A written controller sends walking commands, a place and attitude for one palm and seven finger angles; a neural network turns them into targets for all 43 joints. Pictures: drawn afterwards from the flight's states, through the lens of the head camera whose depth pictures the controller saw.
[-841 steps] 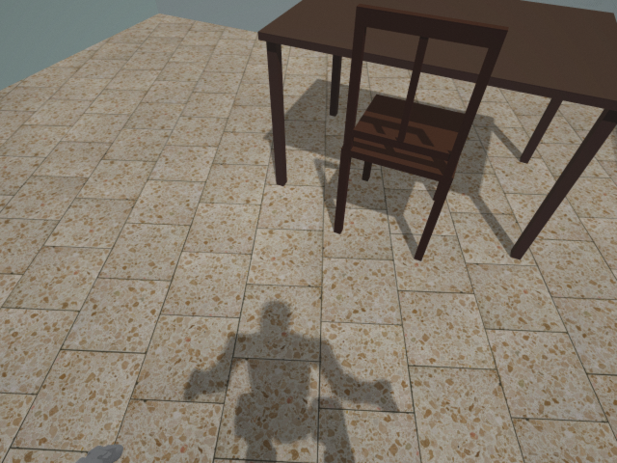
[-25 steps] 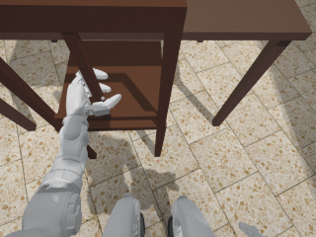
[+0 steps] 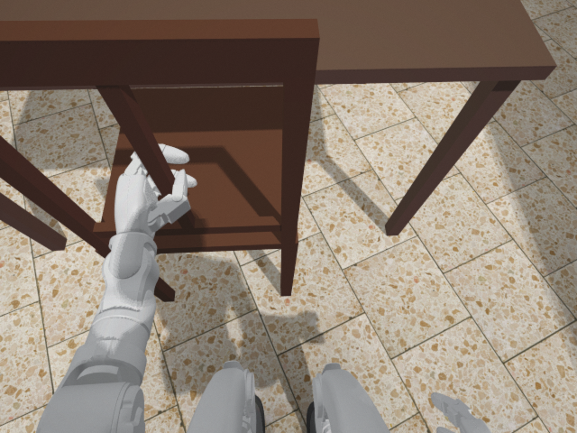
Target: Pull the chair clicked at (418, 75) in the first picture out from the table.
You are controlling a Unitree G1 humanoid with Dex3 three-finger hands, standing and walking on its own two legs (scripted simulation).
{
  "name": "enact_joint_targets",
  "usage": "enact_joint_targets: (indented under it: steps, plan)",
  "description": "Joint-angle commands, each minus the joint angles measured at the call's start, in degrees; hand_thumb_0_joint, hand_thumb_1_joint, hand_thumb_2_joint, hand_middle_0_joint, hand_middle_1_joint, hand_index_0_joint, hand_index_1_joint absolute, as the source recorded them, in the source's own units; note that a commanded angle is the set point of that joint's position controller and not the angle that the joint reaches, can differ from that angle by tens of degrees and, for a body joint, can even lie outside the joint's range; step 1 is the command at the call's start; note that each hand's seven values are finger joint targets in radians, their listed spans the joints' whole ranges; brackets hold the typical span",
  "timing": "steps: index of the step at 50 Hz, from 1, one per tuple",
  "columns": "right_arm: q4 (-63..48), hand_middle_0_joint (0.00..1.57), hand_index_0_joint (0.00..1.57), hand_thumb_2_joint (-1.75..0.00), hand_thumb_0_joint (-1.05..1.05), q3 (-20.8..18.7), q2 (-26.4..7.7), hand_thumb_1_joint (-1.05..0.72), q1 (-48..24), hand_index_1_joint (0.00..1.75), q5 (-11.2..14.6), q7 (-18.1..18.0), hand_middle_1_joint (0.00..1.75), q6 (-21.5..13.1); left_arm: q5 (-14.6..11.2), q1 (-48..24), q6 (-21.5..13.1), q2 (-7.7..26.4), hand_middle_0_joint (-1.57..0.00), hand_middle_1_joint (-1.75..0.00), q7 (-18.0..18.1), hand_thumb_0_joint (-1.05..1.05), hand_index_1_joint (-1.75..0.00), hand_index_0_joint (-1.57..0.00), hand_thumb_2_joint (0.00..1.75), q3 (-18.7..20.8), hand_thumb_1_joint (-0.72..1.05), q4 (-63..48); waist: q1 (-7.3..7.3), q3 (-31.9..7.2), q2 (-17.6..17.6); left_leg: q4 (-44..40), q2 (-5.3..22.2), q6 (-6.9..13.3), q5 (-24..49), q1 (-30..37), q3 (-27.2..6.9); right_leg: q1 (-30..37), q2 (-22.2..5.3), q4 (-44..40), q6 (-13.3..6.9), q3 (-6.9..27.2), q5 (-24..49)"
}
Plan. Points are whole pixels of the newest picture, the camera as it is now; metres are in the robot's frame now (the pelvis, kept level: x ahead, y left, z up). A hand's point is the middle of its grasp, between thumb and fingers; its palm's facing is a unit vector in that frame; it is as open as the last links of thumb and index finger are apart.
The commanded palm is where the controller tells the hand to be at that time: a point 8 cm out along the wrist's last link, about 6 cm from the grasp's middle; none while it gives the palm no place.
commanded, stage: hook a spindle and tug to test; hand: left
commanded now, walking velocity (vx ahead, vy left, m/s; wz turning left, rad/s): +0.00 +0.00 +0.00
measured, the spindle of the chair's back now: (160, 172) +0.45 +0.16 +0.04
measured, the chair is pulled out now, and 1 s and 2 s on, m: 0.01 0.08 0.15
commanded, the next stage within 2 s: step backward, pulling the chair out in 0.28 s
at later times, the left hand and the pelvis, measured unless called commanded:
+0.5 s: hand (173, 217) +0.40 +0.14 +0.02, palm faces +0.04 -0.99 -0.12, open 5.3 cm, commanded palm +0.37 +0.19 +0.02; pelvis +0.01 +0.00 +0.04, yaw +1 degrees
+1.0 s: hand (188, 241) +0.36 +0.12 +0.03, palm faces -0.04 -0.99 -0.15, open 5.2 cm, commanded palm +0.34 +0.17 +0.04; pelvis +0.00 +0.00 +0.11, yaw -3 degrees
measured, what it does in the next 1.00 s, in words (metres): rises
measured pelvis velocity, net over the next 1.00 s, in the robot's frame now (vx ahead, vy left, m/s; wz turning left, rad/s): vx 0.00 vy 0.00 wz -0.05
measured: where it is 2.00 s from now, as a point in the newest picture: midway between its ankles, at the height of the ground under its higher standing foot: outside the picture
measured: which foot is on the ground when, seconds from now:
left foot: down 0.00-1.00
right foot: down 0.00-1.00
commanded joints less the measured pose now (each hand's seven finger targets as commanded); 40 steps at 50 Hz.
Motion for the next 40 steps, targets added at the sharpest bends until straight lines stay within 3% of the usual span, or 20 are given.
enact_joint_targets:
  steps: [1,2,6,11,17,19,20,21,22,23,24,25,27,29,30,32,36,38,39,40]
  plan:
    - [-5.7,0.2,0.2,-0.9,0.0,-3.5,-8.5,-0.9,4.5,0.3,0.4,-0.5,0.3,-2.3,-0.9,-6.5,-5.5,9.0,-0.5,-1.45,-0.6,0.0,-1.45,-0.5,0.9,1.8,0.9,-15.9,2.47,-29.2,-0.8,-6.7,-1.2,-1.6,25.4,21.1,-4.5,17.3,-0.3,-8.4,0.0,3.1,27.3]
    - [-5.6,0.2,0.2,-0.9,0.0,-3.5,-8.5,-0.9,4.5,0.3,0.4,-0.5,0.3,-2.3,-1.1,-5.6,-5.2,8.4,-0.5,-1.45,-0.6,0.0,-1.45,-0.5,0.9,1.5,0.9,-15.7,2.13,-28.6,-2.5,-6.7,-1.1,-1.5,25.4,20.6,-4.6,17.5,-0.3,-8.5,0.2,2.9,27.7]
    - [-5.7,0.2,0.2,-0.9,0.0,-3.6,-8.2,-0.9,4.2,0.3,0.5,-0.6,0.3,-2.8,-1.4,-3.5,-5.3,7.3,-0.5,-1.45,-1.2,0.0,-1.45,-0.5,0.9,-0.1,0.9,-19.8,2.52,-28.7,0.0,-6.7,-1.1,-1.6,27.9,22.4,-4.6,17.7,-0.5,-8.3,0.1,3.0,29.5]
    - [-5.7,0.2,0.2,-0.9,0.0,-3.8,-8.2,-0.9,3.4,0.3,0.7,-0.7,0.3,-3.2,-2.0,1.1,-4.8,6.3,-0.5,-1.45,-1.4,0.0,-1.45,-0.5,0.9,-0.9,0.9,-21.7,2.69,-27.7,-1.8,-6.8,-0.9,-1.7,29.1,23.0,-4.9,17.7,-0.6,-8.4,0.1,2.7,30.5]
    - [-4.7,0.2,0.2,-0.9,0.0,-3.7,-8.3,-0.9,2.7,0.3,0.7,-1.5,0.3,-3.6,-1.9,-2.5,-4.8,5.7,-0.5,-1.45,-1.5,0.0,-1.45,-0.5,0.9,-1.9,0.9,-21.1,1.29,-25.8,-2.4,-5.7,-0.9,-1.5,26.7,21.5,-5.1,15.1,-0.8,-8.1,0.3,2.6,28.1]
    - [-4.8,0.2,0.2,-0.9,0.0,-3.8,-8.4,-0.9,2.6,0.3,0.7,-1.8,0.3,-3.8,-1.6,-6.6,-5.0,5.6,-0.5,-1.45,-1.4,0.0,-1.45,-0.5,0.9,-3.2,0.9,-24.7,1.09,-28.4,1.2,-5.7,-0.7,-1.8,28.9,25.2,-5.7,13.7,-0.9,-7.6,0.2,2.4,27.9]
    - [-8.2,0.2,0.2,-0.9,0.0,-4.2,-7.3,-0.9,6.5,0.3,4.4,-4.1,0.3,2.0,4.4,-14.9,1.0,20.4,-0.5,-1.45,3.6,0.0,-1.45,-0.5,0.9,0.7,0.9,-35.4,2.82,-41.7,6.3,-16.5,0.6,-1.4,28.6,47.2,-4.2,35.1,-4.7,-19.7,1.0,8.9,32.0]
    - [-10.3,0.2,0.2,-0.9,0.0,-4.2,-5.9,-0.9,6.0,0.3,5.0,-5.9,0.3,3.5,4.0,-12.6,4.5,14.6,-0.5,-1.45,5.6,0.0,-1.45,-0.5,0.9,-2.8,0.9,-36.8,1.96,-37.4,8.7,-19.4,-0.2,-1.0,30.7,51.2,-3.6,36.8,-4.5,-23.2,1.8,8.2,39.3]
    - [-10.0,0.2,0.2,-0.9,0.0,-3.7,-5.7,-0.9,4.0,0.3,5.1,-7.0,0.3,4.7,4.5,-7.4,8.1,12.4,-0.5,-1.45,7.0,0.0,-1.45,-0.5,0.9,-4.4,0.9,-32.1,1.78,-33.7,7.4,-21.2,0.7,-1.0,33.1,50.5,-4.5,35.6,-4.6,-23.4,2.0,7.2,40.9]
    - [-9.7,0.2,0.2,-0.9,0.0,-3.4,-5.5,-0.9,1.9,0.3,5.0,-8.0,0.3,5.9,4.6,-3.2,11.6,9.3,-0.5,-1.45,7.4,0.0,-1.45,-0.5,0.9,-6.8,0.9,-25.7,1.6,-27.0,4.5,-24.9,2.3,-1.4,30.4,48.3,-6.4,33.0,-4.3,-24.0,1.4,5.1,34.2]
    - [-8.8,0.2,0.2,-0.9,0.0,-3.3,-5.8,-0.9,1.7,0.3,5.1,-8.9,0.3,6.8,4.4,-1.6,13.9,7.2,-0.5,-1.45,7.9,0.0,-1.45,-0.5,0.9,-8.1,0.9,-19.2,1.77,-22.5,-0.3,-26.4,3.2,-0.6,30.6,45.5,-7.0,33.2,-4.0,-25.0,2.6,5.4,34.7]
    - [-7.0,0.2,0.2,-0.9,0.0,-3.1,-5.8,-0.9,1.9,0.3,5.0,-9.5,0.3,7.6,4.9,-1.2,15.4,5.8,-0.5,-1.45,8.3,0.0,-1.45,-0.5,0.9,-9.3,0.9,-13.7,1.46,-18.4,-3.0,-27.4,4.0,-0.2,31.0,43.9,-6.6,34.3,-4.4,-27.0,4.0,6.2,37.6]
    - [-4.4,0.2,0.2,-0.9,0.0,-3.0,-6.5,-0.9,2.4,0.3,4.7,-10.3,0.3,8.3,5.3,-5.7,16.0,6.0,-0.5,-1.45,8.8,0.0,-1.45,-0.5,0.9,-9.7,0.9,-5.9,1.42,-14.8,-4.5,-30.4,5.0,-0.2,33.5,44.6,-6.9,35.9,-5.1,-29.8,5.5,6.7,40.6]
    - [-3.0,0.2,0.2,-0.9,0.0,-3.4,-6.8,-0.9,2.7,0.3,4.4,-10.8,0.3,8.5,5.7,-10.0,15.0,8.1,-0.5,-1.45,9.0,0.0,-1.45,-0.5,0.9,-8.4,0.9,-3.1,1.77,-15.6,-0.5,-32.3,5.7,-0.5,39.7,49.2,-6.6,37.6,-5.7,-31.8,5.8,6.8,44.4]
    - [-2.3,0.2,0.2,-0.9,0.0,-3.4,-6.6,-0.9,3.1,0.3,4.2,-10.8,0.3,8.6,5.7,-9.8,14.6,7.4,-0.5,-1.45,8.9,0.0,-1.45,-0.5,0.9,-8.9,0.9,-0.8,1.66,-15.5,0.9,-33.1,6.4,-0.6,43.6,52.1,-6.9,37.7,-5.5,-32.7,5.7,6.4,44.6]
    - [-1.6,0.2,0.2,-0.9,0.0,-3.8,-6.5,-0.9,3.4,0.3,3.7,-10.7,0.3,8.8,5.7,-9.6,14.0,6.4,-0.5,-1.45,8.1,0.0,-1.45,-0.5,0.9,-9.9,0.9,2.3,1.87,-15.0,5.5,-35.3,8.2,-0.4,50.2,56.5,-9.0,37.0,-4.6,-33.6,5.0,5.6,38.3]
    - [-0.7,0.2,0.2,-0.9,0.0,-4.1,-6.3,-0.9,3.2,0.3,2.8,-9.8,0.3,8.3,5.5,-8.1,13.4,6.0,-0.5,-1.45,6.8,0.0,-1.45,-0.5,0.9,-10.0,0.9,3.7,2.81,-13.1,10.1,-39.1,11.0,0.0,59.7,64.2,-11.6,36.0,-3.2,-36.0,3.1,4.8,24.7]
    - [-0.5,0.2,0.2,-0.9,0.0,-4.1,-6.2,-0.9,2.8,0.3,2.6,-9.4,0.3,7.8,5.4,-6.7,13.1,6.2,-0.5,-1.45,6.5,0.0,-1.45,-0.5,0.9,-9.7,0.9,3.5,3.18,-11.7,9.2,-40.1,11.4,-0.1,59.7,64.9,-11.3,37.3,-3.1,-38.3,2.5,5.0,25.1]
    - [-0.3,0.2,0.2,-0.9,0.0,-4.4,-6.6,-0.9,3.0,0.3,2.6,-9.5,0.3,7.5,5.4,-5.9,13.0,7.8,-0.5,-1.45,6.6,0.0,-1.45,-0.5,0.9,-8.1,0.9,3.1,3.51,-12.9,6.8,-39.9,11.2,-0.2,61.5,65.7,-11.4,39.1,-3.0,-39.4,2.5,5.0,28.0]
    - [-0.4,0.2,0.2,-0.9,0.0,-4.4,-6.5,-0.9,2.9,0.3,2.5,-9.3,0.3,7.3,5.4,-5.4,12.8,6.8,-0.5,-1.45,6.4,0.0,-1.45,-0.5,0.9,-9.0,0.9,2.3,3.27,-12.9,6.5,-39.7,11.3,-0.5,62.1,66.1,-10.4,40.4,-3.6,-40.6,2.4,5.6,31.8]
